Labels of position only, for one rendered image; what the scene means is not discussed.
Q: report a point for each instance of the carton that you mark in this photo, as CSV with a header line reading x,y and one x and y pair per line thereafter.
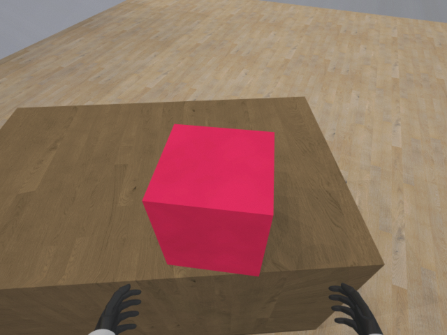
x,y
211,198

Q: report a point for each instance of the right robot hand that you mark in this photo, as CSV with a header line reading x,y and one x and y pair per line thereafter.
x,y
364,322

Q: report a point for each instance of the left robot hand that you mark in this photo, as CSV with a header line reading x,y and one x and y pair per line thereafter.
x,y
111,316

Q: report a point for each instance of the pedestal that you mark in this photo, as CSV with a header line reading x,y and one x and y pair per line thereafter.
x,y
73,228

